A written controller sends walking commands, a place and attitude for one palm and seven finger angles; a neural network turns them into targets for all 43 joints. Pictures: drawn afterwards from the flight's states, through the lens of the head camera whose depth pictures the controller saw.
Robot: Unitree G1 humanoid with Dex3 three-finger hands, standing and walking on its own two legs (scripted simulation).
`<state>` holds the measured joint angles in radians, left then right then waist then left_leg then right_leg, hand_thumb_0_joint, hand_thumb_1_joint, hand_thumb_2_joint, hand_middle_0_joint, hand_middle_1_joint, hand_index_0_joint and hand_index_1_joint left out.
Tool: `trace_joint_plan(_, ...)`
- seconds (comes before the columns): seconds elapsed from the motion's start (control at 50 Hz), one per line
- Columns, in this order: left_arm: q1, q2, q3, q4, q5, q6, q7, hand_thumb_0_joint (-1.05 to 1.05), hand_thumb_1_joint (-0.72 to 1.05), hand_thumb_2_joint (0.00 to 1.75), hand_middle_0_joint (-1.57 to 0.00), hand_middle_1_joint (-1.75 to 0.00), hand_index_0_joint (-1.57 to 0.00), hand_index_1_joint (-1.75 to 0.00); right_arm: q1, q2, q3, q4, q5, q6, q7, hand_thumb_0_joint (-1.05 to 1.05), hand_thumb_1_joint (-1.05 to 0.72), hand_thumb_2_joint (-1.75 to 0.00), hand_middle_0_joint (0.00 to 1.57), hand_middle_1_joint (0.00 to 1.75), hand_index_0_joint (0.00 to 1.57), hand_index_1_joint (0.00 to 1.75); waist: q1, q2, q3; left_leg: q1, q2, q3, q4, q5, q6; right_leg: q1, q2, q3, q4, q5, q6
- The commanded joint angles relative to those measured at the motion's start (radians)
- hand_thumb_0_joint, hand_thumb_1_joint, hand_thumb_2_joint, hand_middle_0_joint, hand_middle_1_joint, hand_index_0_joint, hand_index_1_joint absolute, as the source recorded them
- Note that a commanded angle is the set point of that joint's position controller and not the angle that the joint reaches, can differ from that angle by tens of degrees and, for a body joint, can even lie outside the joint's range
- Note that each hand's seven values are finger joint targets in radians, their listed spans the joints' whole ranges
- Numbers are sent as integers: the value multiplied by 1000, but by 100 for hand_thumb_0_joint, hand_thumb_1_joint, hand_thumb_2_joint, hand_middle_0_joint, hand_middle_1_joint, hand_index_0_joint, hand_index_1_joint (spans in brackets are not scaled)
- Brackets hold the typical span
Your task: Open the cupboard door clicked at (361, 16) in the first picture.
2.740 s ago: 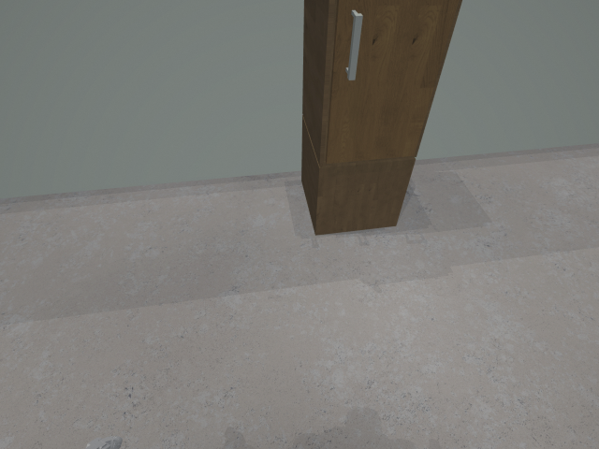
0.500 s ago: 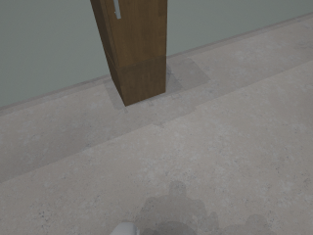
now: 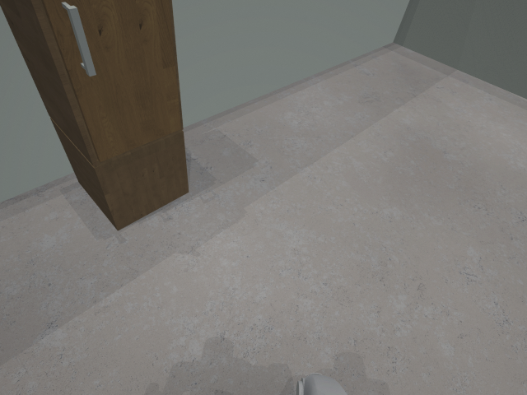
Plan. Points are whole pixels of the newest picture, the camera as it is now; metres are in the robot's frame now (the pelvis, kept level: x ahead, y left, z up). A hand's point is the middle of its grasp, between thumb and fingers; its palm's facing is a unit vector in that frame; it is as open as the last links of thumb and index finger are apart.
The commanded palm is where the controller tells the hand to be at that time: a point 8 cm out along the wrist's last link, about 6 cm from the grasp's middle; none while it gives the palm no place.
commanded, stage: walk to a spot facing it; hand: left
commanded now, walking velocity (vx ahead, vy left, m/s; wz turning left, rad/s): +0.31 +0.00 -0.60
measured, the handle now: (78, 40) +0.90 +0.57 +0.08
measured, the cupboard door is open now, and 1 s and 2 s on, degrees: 0 0 0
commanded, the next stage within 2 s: turn to face it in 1.10 s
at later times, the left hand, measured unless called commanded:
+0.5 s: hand (214, 304) +0.33 +0.11 -0.17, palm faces -0.24 -0.95 -0.21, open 7.3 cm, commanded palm none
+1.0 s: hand (236, 227) +0.53 +0.09 -0.18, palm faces -0.41 -0.90 -0.15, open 7.4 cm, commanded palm none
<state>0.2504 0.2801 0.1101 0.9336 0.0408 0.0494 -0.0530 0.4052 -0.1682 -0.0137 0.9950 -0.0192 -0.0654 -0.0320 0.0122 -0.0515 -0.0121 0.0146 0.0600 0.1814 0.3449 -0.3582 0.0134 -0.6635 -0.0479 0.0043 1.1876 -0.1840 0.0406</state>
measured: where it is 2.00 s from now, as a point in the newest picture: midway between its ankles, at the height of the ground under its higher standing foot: (302, 334)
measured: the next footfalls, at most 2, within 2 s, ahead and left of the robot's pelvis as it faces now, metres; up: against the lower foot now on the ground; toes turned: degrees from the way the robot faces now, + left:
right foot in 0.24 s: +0.24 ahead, -0.14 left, +0.00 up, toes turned -17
left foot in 0.70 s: +0.45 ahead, +0.04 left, +0.00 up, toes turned -11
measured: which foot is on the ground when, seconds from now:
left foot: down 0.00-0.24, up 0.26-0.68, down 0.70-1.00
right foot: up 0.00-0.22, down 0.24-0.72, up 0.74-1.00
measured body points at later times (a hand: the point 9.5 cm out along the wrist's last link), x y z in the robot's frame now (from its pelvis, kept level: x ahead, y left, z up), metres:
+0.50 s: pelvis +0.20 -0.06 -0.01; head +0.22 -0.06 +0.44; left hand +0.34 +0.16 -0.15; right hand +0.19 -0.30 -0.15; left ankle +0.29 +0.09 -0.67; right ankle +0.20 -0.13 -0.74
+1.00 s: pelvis +0.41 -0.07 +0.00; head +0.44 -0.05 +0.45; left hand +0.56 +0.14 -0.16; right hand +0.31 -0.29 -0.13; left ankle +0.41 +0.05 -0.74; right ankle +0.38 -0.21 -0.65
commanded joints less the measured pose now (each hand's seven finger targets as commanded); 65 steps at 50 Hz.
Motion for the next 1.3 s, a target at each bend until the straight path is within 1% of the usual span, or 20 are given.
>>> trace_joint_plan(0.0, -188, -36, -36, -113, -5, -26, -15, 0, 90, 90, -20, -30, -20, -30, 105, -137, -29, -7, -2, -25, -12, 0, -90, -90, 20, 30, 20, 30, -52, 183, 193, 34, 242, -84, -114, 548, 73, -193, -29, -78, -113, 25, -1)
trace_joint_plan(0.1, -288, -54, -53, -129, -13, -43, -16, 0, 90, 90, -20, -30, -20, -30, 156, -150, -36, 39, -11, -17, -12, 0, -90, -90, 20, 30, 20, 30, -70, 202, 187, 102, 250, 36, -32, 850, 78, -35, 26, -183, -442, -33, -55)
trace_joint_plan(0.18, 11, 26, -22, -35, -7, -70, 2, 0, 90, 90, -20, -30, -20, -30, 98, -215, -56, 26, 5, -16, -6, 0, -90, -90, 20, 30, 20, 30, 77, 221, -32, 21, 241, 104, 391, 1146, 26, 457, 121, -222, -595, -20, -131)
trace_joint_plan(0.2, 154, 97, -2, 9, -3, -82, 10, 0, 90, 90, -20, -30, -20, -30, 81, -202, -51, 9, 17, -14, 6, 0, -90, -90, 20, 30, 20, 30, 148, 151, -128, -215, 225, 106, 637, 870, -12, 787, 37, -127, -646, 77, -175)
trace_joint_plan(0.22, 246, 199, 17, 27, -13, -90, 25, 0, 90, 90, -20, -30, -20, -30, 110, -121, -38, -20, 33, -16, 12, 0, -90, -90, 20, 30, 20, 30, 153, -69, -261, -545, 63, 76, 984, -93, -63, 1050, -283, 351, -683, 188, -312)
trace_joint_plan(0.24, 248, 237, 26, 23, -40, -81, 42, 0, 90, 90, -20, -30, -20, -30, 36, -111, -39, -63, 34, -18, 1, 0, -90, -90, 20, 30, 20, 30, 147, -71, -295, -662, 25, -76, 1201, -243, -49, 1037, -401, 612, -787, 297, -385)
trace_joint_plan(0.32, 1, 103, -18, -21, -37, -93, 56, 0, 90, 90, -20, -30, -20, -30, -33, -103, -45, -45, 0, 12, 12, 0, -90, -90, 20, 30, 20, 30, 9, 87, 28, -571, 149, -173, 1032, 11, -44, 440, -270, 300, -928, 48, -276)
trace_joint_plan(0.38, -45, 73, -26, -19, -16, -106, 59, 0, 90, 90, -20, -30, -20, -30, 38, -59, -45, -26, -7, 41, 17, 0, -90, -90, 20, 30, 20, 30, -63, 50, 57, -490, 137, -144, 872, 32, -63, 262, -189, 168, -957, 46, -247)
trace_joint_plan(0.6, 94, 81, -18, 15, -16, -114, 52, 0, 90, 90, -20, -30, -20, -30, -269, -71, -48, -140, -5, 6, 47, 0, -90, -90, 20, 30, 20, 30, 29, -61, 62, -489, 48, -97, 339, 104, -64, 466, -153, 239, -893, 77, -235)
trace_joint_plan(0.66, 79, 74, -13, 13, -25, -110, 54, 0, 90, 90, -20, -30, -20, -30, -157, -108, -59, -99, -7, -13, 31, 0, -90, -90, 20, 30, 20, 30, -35, -1, -8, -194, 18, -73, 112, 165, -50, 420, -93, 194, -693, 207, -183)
trace_joint_plan(0.68, 81, 34, -16, 1, -33, -109, 50, 0, 90, 90, -20, -30, -20, -30, -19, -190, -77, -61, -15, -23, 19, 0, -90, -90, 20, 30, 20, 30, -91, 144, -100, 73, 153, -235, 44, 163, -6, 267, -8, 125, -454, 148, -132)
trace_joint_plan(0.7, 98, -20, -30, -14, -39, -115, 37, 0, 90, 90, -20, -30, -20, -30, 93, -295, -100, -33, -22, -23, 17, 0, -90, -90, 20, 30, 20, 30, -113, 391, -175, 268, 448, -544, -13, 249, 98, 16, 98, -31, -137, -344, -70)
trace_joint_plan(0.8, 22, -25, -12, 4, -8, -81, 17, 0, 90, 90, -20, -30, -20, -30, -77, -121, -50, -56, -10, -22, 9, 0, -90, -90, 20, 30, 20, 30, -34, 137, 94, -123, 349, -248, -127, 210, 56, -11, -50, 6, 95, -136, -44)
trace_joint_plan(1.02, -109, -87, -23, -51, -14, -32, 3, 0, 90, 90, -20, -30, -20, -30, -24, -133, -64, -5, -9, -9, 3, 0, -90, -90, 20, 30, 20, 30, -31, 253, 149, -67, 284, 118, -61, 591, 63, 11, -51, -131, -350, 4, -14)
trace_joint_plan(1.1, -82, -62, -21, -45, -11, -47, 8, 0, 90, 90, -20, -30, -20, -30, -17, -177, -83, -3, -5, 8, 3, 0, -90, -90, 20, 30, 20, 30, -13, 236, 88, -13, 301, 162, 126, 836, 49, 180, 30, -189, -499, -2, -55)
trace_joint_plan(1.14, 92, -1, -7, 0, -6, -64, 17, 0, 90, 90, -20, -30, -20, -30, -50, -207, -91, -22, 3, 14, 9, 0, -90, -90, 20, 30, 20, 30, 76, 180, -37, -59, 273, 180, 415, 865, 4, 453, 76, -218, -624, 84, -77)
trace_joint_plan(1.16, 191, 92, 16, 27, -3, -82, 25, 0, 90, 90, -20, -30, -20, -30, -31, -178, -84, -41, 13, 18, 19, 0, -90, -90, 20, 30, 20, 30, 126, 18, -141, -275, 230, 160, 676, 553, -44, 743, -53, -72, -661, 353, -120)
trace_joint_plan(1.18, 251, 198, 33, 38, -14, -93, 41, 0, 90, 90, -20, -30, -20, -30, 17, -94, -66, -65, 22, 16, 17, 0, -90, -90, 20, 30, 20, 30, 115, -228, -294, -568, 38, 77, 1005, -262, -98, 977, -351, 375, -639, 888, -258)
trace_joint_plan(1.22, 173, 171, 18, 19, -36, -82, 68, 0, 90, 90, -20, -30, -20, -30, -27, -85, -56, -63, 30, 36, 0, 0, -90, -90, 20, 30, 20, 30, 81, -102, -290, -545, 71, -156, 1098, -218, -68, 834, -378, 296, -737, 847, -303)
trace_joint_plan(1.28, -51, 40, -31, -24, -29, -83, 84, 0, 90, 90, -20, -30, -20, -30, 5, -67, -42, 3, 2, 66, 3, 0, -90, -90, 20, 30, 20, 30, -27, -17, -96, -468, 100, -178, 997, -41, -59, 468, -273, 119, -832, 520, -206)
